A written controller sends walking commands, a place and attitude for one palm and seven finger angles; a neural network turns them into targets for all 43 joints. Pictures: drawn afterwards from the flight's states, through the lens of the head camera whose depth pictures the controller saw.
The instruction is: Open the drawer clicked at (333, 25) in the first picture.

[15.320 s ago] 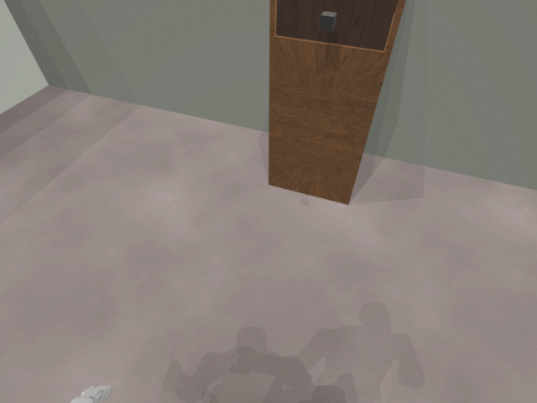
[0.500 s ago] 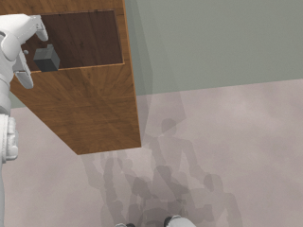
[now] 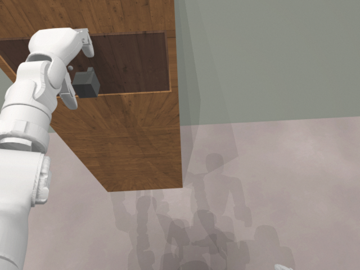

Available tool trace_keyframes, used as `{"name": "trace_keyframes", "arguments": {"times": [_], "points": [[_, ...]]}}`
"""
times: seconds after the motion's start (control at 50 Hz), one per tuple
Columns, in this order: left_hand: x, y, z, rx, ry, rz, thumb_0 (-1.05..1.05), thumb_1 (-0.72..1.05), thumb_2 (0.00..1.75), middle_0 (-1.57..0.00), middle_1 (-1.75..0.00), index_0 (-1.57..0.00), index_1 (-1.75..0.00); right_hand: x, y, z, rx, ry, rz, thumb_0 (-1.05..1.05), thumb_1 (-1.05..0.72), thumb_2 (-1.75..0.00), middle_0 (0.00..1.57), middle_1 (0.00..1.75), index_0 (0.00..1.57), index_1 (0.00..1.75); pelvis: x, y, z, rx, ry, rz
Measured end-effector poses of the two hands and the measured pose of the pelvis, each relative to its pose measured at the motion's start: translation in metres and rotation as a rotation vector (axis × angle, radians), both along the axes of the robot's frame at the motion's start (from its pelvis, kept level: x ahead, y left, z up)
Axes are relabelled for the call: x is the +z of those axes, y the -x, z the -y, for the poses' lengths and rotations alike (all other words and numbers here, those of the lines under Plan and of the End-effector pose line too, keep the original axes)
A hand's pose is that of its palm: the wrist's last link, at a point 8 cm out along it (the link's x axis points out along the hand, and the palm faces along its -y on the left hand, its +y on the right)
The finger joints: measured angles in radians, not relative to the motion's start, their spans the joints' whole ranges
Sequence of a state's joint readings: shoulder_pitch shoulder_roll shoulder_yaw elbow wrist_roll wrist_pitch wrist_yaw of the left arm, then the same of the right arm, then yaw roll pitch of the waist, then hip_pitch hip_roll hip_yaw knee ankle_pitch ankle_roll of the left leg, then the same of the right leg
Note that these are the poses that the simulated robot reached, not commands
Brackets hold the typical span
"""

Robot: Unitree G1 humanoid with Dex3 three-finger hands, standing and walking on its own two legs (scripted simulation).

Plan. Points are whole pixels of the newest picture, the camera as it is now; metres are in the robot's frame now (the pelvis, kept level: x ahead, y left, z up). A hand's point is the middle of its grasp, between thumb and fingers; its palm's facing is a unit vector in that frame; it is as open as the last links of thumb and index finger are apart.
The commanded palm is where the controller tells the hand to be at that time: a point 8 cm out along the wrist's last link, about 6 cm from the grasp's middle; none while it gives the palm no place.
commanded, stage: move the hooked fingers above the handle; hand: left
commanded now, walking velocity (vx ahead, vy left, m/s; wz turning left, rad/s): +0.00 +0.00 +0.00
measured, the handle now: (88, 79) +0.55 +0.20 +0.11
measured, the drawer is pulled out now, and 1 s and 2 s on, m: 0.00 0.00 0.00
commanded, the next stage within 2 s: lower the fingers behind the handle in 0.94 s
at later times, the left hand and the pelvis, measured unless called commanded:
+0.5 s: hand (64, 66) +0.51 +0.22 +0.17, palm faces -0.01 -0.02 -1.00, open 13.5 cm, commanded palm +0.50 +0.24 +0.24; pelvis +0.01 -0.01 +0.00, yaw +0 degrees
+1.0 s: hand (67, 68) +0.51 +0.21 +0.17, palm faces -0.02 -0.03 -1.00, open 13.8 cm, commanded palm +0.50 +0.23 +0.24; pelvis +0.02 -0.01 +0.00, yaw +1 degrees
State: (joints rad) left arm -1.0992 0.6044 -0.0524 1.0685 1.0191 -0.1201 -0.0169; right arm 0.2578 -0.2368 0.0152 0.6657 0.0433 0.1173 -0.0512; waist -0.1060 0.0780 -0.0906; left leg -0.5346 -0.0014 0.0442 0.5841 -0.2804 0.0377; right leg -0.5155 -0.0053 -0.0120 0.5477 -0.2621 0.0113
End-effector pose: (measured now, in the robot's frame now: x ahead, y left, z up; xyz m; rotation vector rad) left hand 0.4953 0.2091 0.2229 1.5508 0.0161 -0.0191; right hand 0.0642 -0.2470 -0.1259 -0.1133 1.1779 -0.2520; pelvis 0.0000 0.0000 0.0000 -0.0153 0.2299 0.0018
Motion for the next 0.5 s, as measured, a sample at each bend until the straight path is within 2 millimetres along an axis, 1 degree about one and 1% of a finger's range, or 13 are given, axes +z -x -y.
{"name": "trace_keyframes", "arguments": {"times": [0.06, 0.12, 0.18, 0.28, 0.36, 0.42, 0.5], "points": [[0.002, 0.0, -0.002, 0.009, 0.014, -0.015, 0.0, -0.49, 0.3, -0.4, -1.22, -0.45, -1.23, 0.002, -0.008, -0.002, 0.001, 0.0, 0.027, 0.01, -0.91, -0.9, 0.21, 0.3, 0.2, 0.3, 0.001, 0.001, 0.001, -0.005, -0.004, 0.006], [0.003, 0.0, -0.004, 0.002, 0.002, -0.021, 0.0, -0.49, 0.3, -0.39, -1.22, -0.43, -1.22, 0.004, -0.006, 0.002, 0.002, 0.017, 0.022, 0.01, -0.91, -0.9, 0.21, 0.3, 0.2, 0.3, 0.001, 0.0, 0.002, -0.004, -0.006, 0.006], [0.003, 0.001, -0.006, -0.01, -0.008, -0.012, 0.0, -0.49, 0.3, -0.39, -1.22, -0.41, -1.22, 0.005, 0.003, 0.01, 0.002, 0.039, -0.012, 0.01, -0.91, -0.9, 0.21, 0.3, 0.2, 0.3, 0.0, 0.0, 0.004, -0.002, -0.006, 0.003], [0.002, 0.001, -0.008, -0.024, 0.001, 0.005, 0.0, -0.49, 0.3, -0.4, -1.22, -0.38, -1.21, 0.007, 0.026, 0.026, -0.015, 0.077, -0.09, 0.01, -0.91, -0.9, 0.21, 0.3, 0.2, 0.3, 0.001, -0.003, 0.006, -0.003, -0.005, 0.002], [0.003, 0.001, -0.011, -0.016, 0.007, 0.016, 0.0, -0.49, 0.3, -0.39, -1.22, -0.38, -1.22, 0.009, 0.041, 0.036, -0.037, 0.094, -0.137, 0.01, -0.91, -0.9, 0.21, 0.3, 0.2, 0.3, 0.001, -0.006, 0.007, -0.006, -0.004, 0.006], [0.004, 0.002, -0.011, -0.011, 0.002, 0.017, 0.0, -0.49, 0.3, -0.38, -1.22, -0.39, -1.22, 0.01, 0.047, 0.04, -0.048, 0.096, -0.157, 0.01, -0.91, -0.9, 0.2, 0.3, 0.2, 0.3, 0.002, -0.007, 0.008, -0.006, -0.004, 0.01], [0.005, 0.002, -0.01, -0.003, -0.005, 0.012, 0.0, -0.49, 0.3, -0.37, -1.22, -0.39, -1.22, 0.01, 0.046, 0.04, -0.051, 0.089, -0.162, 0.01, -0.91, -0.9, 0.2, 0.3, 0.2, 0.3, 0.003, -0.008, 0.009, -0.006, -0.004, 0.014]]}}
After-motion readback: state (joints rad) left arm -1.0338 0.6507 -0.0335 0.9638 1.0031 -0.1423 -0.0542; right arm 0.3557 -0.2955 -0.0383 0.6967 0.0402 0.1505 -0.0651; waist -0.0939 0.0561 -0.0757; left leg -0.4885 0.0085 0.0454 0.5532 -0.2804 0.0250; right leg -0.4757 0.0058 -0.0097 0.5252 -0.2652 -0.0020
